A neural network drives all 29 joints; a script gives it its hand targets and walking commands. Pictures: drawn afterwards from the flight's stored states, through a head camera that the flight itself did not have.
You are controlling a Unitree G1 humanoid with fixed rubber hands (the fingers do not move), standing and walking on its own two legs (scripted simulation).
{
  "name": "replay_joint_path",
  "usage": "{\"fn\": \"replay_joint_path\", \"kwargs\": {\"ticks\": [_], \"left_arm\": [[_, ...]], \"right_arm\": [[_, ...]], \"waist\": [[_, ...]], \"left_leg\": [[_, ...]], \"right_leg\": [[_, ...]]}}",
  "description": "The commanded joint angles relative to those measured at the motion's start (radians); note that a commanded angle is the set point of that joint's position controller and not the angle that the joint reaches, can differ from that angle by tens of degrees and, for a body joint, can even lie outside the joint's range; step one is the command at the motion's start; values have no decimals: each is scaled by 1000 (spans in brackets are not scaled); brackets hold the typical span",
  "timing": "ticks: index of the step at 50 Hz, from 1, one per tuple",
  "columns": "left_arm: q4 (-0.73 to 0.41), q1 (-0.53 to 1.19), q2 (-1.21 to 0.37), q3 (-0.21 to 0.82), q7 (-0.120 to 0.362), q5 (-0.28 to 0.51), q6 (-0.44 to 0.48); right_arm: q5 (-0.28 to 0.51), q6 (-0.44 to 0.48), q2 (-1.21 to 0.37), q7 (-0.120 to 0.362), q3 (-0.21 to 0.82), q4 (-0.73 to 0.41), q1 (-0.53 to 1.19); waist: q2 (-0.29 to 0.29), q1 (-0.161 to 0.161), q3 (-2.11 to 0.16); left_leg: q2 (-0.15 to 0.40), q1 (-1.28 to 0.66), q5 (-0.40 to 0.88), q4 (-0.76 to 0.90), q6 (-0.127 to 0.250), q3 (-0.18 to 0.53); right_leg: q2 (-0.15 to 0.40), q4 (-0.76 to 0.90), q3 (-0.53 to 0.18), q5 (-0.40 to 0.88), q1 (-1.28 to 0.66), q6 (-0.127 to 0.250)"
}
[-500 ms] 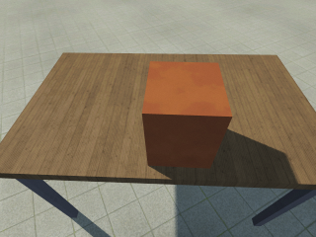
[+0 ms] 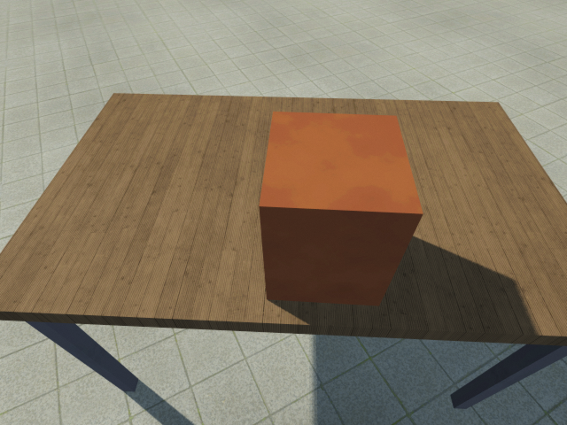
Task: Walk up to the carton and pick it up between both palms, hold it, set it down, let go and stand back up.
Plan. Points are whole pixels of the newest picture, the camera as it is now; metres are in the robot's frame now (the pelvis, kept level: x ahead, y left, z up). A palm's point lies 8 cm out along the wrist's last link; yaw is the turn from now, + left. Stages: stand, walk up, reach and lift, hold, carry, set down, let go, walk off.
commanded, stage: stand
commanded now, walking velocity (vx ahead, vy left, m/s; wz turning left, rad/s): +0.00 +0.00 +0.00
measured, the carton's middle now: (328, 212) +0.44 -0.06 +0.04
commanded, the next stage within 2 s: none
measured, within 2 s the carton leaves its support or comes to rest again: neither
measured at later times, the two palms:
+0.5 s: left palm out of the picture -0.07 +0.20 -0.15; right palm out of the picture -0.06 -0.19 -0.14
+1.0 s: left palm out of the picture -0.07 +0.21 -0.15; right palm out of the picture -0.04 -0.19 -0.14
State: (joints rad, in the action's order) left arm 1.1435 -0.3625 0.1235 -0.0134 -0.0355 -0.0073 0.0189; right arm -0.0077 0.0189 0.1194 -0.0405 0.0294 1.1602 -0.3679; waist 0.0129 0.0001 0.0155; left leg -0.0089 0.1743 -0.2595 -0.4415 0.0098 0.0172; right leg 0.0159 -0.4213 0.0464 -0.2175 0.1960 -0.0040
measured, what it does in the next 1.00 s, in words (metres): stands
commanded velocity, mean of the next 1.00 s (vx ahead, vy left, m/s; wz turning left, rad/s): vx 0.00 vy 0.00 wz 0.00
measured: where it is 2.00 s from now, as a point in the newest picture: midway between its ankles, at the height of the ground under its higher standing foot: outside the picture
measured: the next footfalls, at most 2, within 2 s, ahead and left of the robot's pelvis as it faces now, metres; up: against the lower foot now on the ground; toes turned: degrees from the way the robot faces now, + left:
none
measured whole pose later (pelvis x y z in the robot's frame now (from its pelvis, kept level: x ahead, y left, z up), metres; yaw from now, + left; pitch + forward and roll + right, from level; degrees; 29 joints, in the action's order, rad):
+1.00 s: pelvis +0.00 +0.02 +0.00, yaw +0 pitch +0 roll +0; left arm 1.17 -0.39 0.10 -0.01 -0.04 -0.01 0.02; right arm -0.01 0.02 0.11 -0.04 0.02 1.15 -0.35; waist 0.01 0.01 0.02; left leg -0.03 0.18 -0.25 -0.44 0.03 0.01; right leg 0.04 -0.41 0.04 -0.21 0.20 -0.03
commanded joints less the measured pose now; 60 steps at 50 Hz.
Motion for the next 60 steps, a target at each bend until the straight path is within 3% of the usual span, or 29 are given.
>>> {"fn": "replay_joint_path", "kwargs": {"ticks": [1, 3, 4, 5, 6, 10, 11, 12, 14, 17, 19, 20, 22, 25, 26, 30, 31, 35, 36, 38, 39, 43, 44, 47, 50, 55, 57, 59, 60], "left_arm": [[15, -104, 32, -10, -9, 8, -10], [6, -85, 12, 7, -6, 4, -6], [3, -54, 6, 6, -15, -2, -6], [-1, -75, 59, -2, -14, 0, 5], [11, -79, 38, 0, -11, 8, 8], [41, -117, 1, 10, -6, -6, -10], [20, -103, 6, 8, 1, 3, -6], [31, -113, 23, 6, 2, 2, -3], [20, -102, -18, 26, 5, -3, -8], [-1, -51, 80, -3, 2, 2, -11], [42, -137, 10, 10, 5, -8, -10], [39, -136, 34, 11, 3, -2, -8], [57, -150, -21, 20, -7, -8, -13], [56, -119, 40, 8, -11, 0, 4], [68, -143, 2, 21, -14, -6, 2], [21, -110, -5, 16, 6, 1, -4], [42, -140, 0, 23, 2, -3, -9], [32, -135, 1, 20, -11, -1, -13], [35, -128, 37, 15, -6, 3, -13], [27, -125, 61, -2, 0, 1, -8], [22, -116, 35, 5, -5, -3, -1], [33, -93, 88, -16, -8, 5, 0], [44, -106, 22, -7, -8, -3, -4], [28, -139, 63, -16, 8, -5, 3], [41, -116, -41, 18, -10, -6, 0], [28, -117, 19, 6, -8, 0, 1], [25, -84, 2, 3, 6, -8, -1], [40, -135, -29, 15, -5, 7, -9], [34, -121, -13, 18, -3, 13, -4]], "right_arm": [[-15, 1, -8, -2, 5, 2, -91], [1, 6, 149, 10, -40, -23, -64], [4, 5, 58, 13, -21, 5, -113], [-8, 7, 114, 1, -25, 0, -60], [-9, 12, 62, -3, -16, 5, -79], [1, 8, 71, 2, -18, 2, -98], [6, 5, -8, -5, 12, 14, -118], [-2, 0, 93, -5, -12, 26, -123], [-9, 2, 95, 0, -17, 4, -77], [-11, 0, 62, -3, -6, 8, -65], [3, -9, 32, -1, -2, 11, -107], [5, -9, 82, 3, -12, 3, -99], [1, 0, 59, 5, -13, 4, -130], [-4, -2, 19, 10, -6, -6, -115], [-3, 2, 95, 8, -15, -5, -99], [-1, 7, 24, 6, -5, -16, -62], [2, 4, 72, 4, -14, -11, -90], [-8, -9, 23, -7, -8, -25, -85], [-10, -4, 7, 1, -1, -26, -86], [3, 5, 63, 5, -10, -22, -62], [9, 14, 135, -3, -30, -14, -103], [-9, 5, -20, 5, 4, -16, -91], [-4, 7, 80, -5, -21, -10, -105], [-3, 8, 2, -3, -5, -25, -49], [0, 1, 110, 2, -33, 6, -111], [-1, 16, 124, 1, -38, -34, -39], [-7, 11, 27, 9, -11, -17, -60], [-2, 15, 108, 10, -25, -22, -99], [2, 22, 84, 1, -21, -1, -127]], "waist": [[-39, 9, 123], [40, -12, 18], [-11, -32, 46], [-36, -4, 55], [24, -8, 36], [-60, -3, 64], [42, -4, 108], [51, 10, 102], [-72, 16, 66], [15, 10, 90], [-33, 16, 122], [38, 15, 110], [-35, -4, 26], [-14, -24, 80], [46, -7, 51], [-29, 14, 80], [60, 5, 83], [-85, -7, 118], [-41, 13, 120], [-15, 32, 41], [-26, 2, 49], [19, 3, 101], [19, 0, 116], [-34, 19, 103], [54, -8, 94], [-49, -5, 50], [-7, 14, 78], [-1, -13, 12], [68, 11, 24]], "left_leg": [[99, 139, 49, 95, 31, 96], [94, 77, 92, 86, 37, 95], [77, 61, 103, 98, 24, 75], [83, 62, 108, 104, 37, 79], [84, 41, 169, 75, 33, 76], [78, 26, 124, 103, 25, 53], [101, 72, 123, 110, 39, 100], [91, 85, 80, 131, 37, 82], [85, 57, 68, 127, 29, 78], [105, 110, 39, 138, 40, 91], [67, 96, 53, 144, 20, 67], [91, 88, 48, 125, 36, 83], [81, 33, 67, 94, 28, 63], [78, 8, 130, 95, 36, 69], [81, 24, 191, 87, 32, 64], [79, 99, 136, 99, 35, 83], [78, 109, 76, 116, 45, 76], [79, 88, 6, 123, 42, 59], [91, 149, -36, 138, 48, 111], [85, 104, 22, 142, 41, 81], [77, 90, 43, 135, 33, 71], [85, 132, 69, 123, 44, 99], [71, 98, 89, 125, 49, 90], [80, 105, 85, 101, 40, 63], [80, 122, 31, 117, 33, 75], [89, 64, 70, 118, 56, 63], [100, 97, 78, 146, 47, 91], [81, 26, 98, 129, 47, 74], [89, 46, 130, 118, 58, 89]], "right_leg": [[85, 68, -78, 104, -27, 24], [68, 68, -73, 65, -58, 26], [86, 61, -68, 59, -38, 23], [80, 58, -70, 76, 7, 23], [78, 58, -63, 119, -48, 7], [86, 70, -72, 140, -21, 8], [84, 53, -59, 114, 7, 11], [78, 64, -78, 91, -35, 9], [82, 73, -87, 71, -27, 18], [89, 75, -73, 80, -38, 8], [85, 48, -73, 51, -20, -2], [81, 65, -71, 47, -2, 4], [88, 79, -69, 74, -42, 6], [82, 59, -55, 104, 19, -9], [71, 40, -63, 129, -11, -11], [72, 49, -56, 80, -32, -7], [71, 41, -49, 110, -38, -12], [86, 85, -86, 26, 49, 14], [78, 71, -68, 9, 14, 14], [97, 50, -77, 33, -48, 12], [85, 54, -62, 68, -23, 0], [85, 44, -51, 85, -30, -5], [89, 64, -61, 102, -7, -5], [90, 70, -75, 122, 1, 1], [83, 75, -61, 83, -68, -17], [83, 78, -80, 94, -5, 5], [80, 46, -42, 119, -57, -4], [86, 56, -46, 92, -48, -7], [82, 45, -58, 94, -51, 0]]}}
